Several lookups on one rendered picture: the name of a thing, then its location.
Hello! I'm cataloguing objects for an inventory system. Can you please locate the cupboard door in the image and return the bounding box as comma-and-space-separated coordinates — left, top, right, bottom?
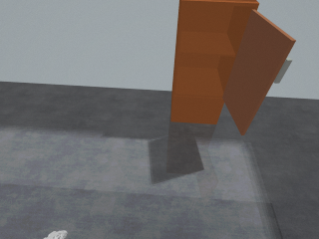
222, 9, 296, 135

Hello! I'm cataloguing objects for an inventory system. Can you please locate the handle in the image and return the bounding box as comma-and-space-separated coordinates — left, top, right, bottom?
273, 57, 293, 84

